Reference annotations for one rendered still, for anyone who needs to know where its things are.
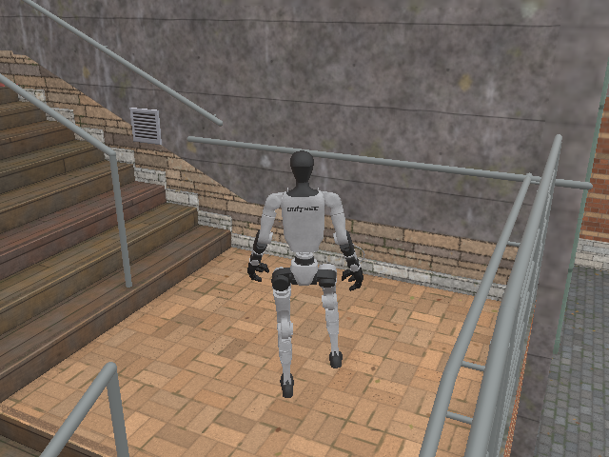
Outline robot left forearm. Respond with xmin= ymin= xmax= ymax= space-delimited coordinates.
xmin=249 ymin=230 xmax=267 ymax=266

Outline robot right foot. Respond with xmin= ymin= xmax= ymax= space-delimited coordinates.
xmin=329 ymin=351 xmax=343 ymax=368

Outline robot right upper arm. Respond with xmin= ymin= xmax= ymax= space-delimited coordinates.
xmin=323 ymin=191 xmax=348 ymax=245

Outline robot left upper arm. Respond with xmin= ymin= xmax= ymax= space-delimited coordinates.
xmin=258 ymin=192 xmax=283 ymax=245

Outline right robot hand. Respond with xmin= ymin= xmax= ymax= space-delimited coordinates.
xmin=342 ymin=268 xmax=363 ymax=291

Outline humanoid robot head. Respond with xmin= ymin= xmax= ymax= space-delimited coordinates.
xmin=286 ymin=150 xmax=319 ymax=197

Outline left robot hand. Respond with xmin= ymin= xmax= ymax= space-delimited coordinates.
xmin=247 ymin=263 xmax=269 ymax=282

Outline robot right forearm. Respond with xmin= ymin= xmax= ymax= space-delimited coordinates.
xmin=340 ymin=231 xmax=361 ymax=272

